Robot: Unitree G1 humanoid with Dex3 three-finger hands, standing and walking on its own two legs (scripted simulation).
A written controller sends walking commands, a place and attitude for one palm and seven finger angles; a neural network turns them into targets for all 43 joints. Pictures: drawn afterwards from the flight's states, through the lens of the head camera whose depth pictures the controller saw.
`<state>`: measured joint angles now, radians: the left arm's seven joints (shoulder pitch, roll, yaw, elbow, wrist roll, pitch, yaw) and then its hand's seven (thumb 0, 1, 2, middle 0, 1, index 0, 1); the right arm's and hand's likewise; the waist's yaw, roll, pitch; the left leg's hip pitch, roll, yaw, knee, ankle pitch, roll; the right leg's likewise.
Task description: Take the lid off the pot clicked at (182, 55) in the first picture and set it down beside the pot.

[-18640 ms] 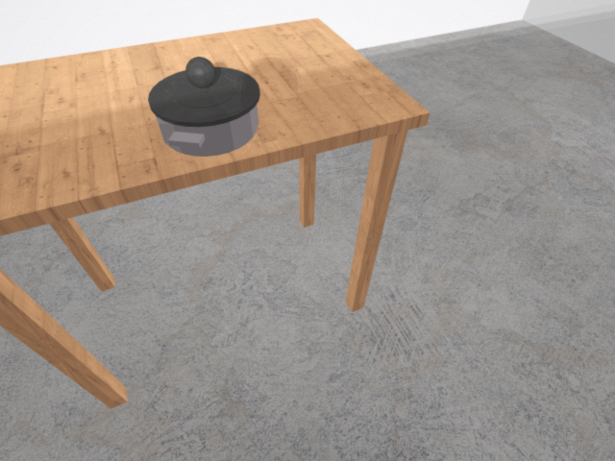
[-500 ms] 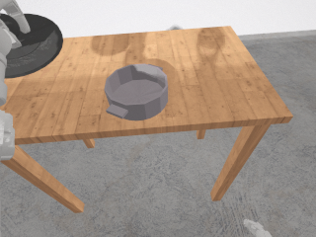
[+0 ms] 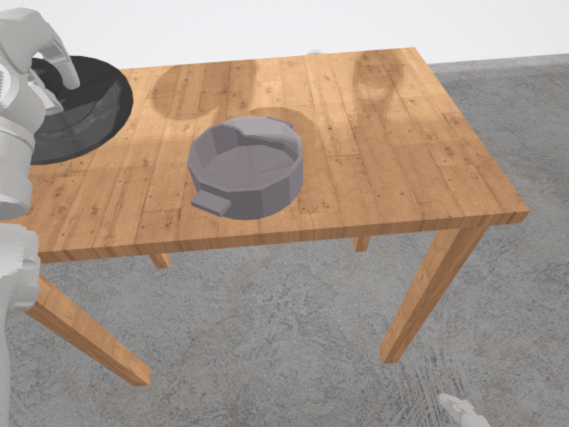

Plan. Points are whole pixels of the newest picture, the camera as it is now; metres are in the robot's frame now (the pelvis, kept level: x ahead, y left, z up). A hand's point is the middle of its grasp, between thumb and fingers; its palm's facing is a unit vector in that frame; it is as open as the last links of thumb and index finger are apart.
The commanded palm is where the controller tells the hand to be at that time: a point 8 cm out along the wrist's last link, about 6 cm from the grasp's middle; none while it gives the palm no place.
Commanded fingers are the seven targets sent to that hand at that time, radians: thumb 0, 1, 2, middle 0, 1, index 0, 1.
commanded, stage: lower the lid onto the table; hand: left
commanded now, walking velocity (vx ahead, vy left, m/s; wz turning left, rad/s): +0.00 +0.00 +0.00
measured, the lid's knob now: (38, 79) +0.47 +0.30 +0.27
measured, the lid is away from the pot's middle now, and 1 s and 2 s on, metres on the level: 0.24 0.24 0.23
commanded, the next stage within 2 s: none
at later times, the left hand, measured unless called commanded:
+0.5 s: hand (53, 121) +0.43 +0.28 +0.24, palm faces -0.22 -0.13 -0.97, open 6.8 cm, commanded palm +0.41 +0.28 +0.30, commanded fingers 0.00 0.84 0.77 -0.86 -1.07 -0.84 -1.06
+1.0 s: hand (67, 145) +0.43 +0.29 +0.20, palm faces -0.31 -0.14 -0.94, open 6.7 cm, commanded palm +0.42 +0.29 +0.27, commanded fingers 0.00 0.84 0.77 -0.86 -1.07 -0.84 -1.06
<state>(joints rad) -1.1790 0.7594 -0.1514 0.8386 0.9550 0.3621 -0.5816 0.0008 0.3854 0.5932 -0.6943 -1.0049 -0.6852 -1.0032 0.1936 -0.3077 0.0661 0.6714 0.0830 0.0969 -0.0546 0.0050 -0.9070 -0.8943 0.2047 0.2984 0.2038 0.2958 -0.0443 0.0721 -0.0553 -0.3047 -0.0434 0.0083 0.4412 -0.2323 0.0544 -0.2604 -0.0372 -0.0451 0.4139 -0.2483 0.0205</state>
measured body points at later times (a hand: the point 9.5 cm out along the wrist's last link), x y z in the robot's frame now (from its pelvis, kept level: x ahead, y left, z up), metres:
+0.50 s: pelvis -0.01 +0.00 +0.00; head +0.01 -0.03 +0.45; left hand +0.43 +0.28 +0.29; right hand +0.13 -0.26 -0.12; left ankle -0.01 +0.09 -0.74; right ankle -0.03 -0.13 -0.74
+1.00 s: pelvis -0.01 +0.00 +0.00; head +0.02 -0.02 +0.45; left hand +0.44 +0.29 +0.25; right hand +0.10 -0.27 -0.12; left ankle -0.01 +0.09 -0.74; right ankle -0.03 -0.14 -0.74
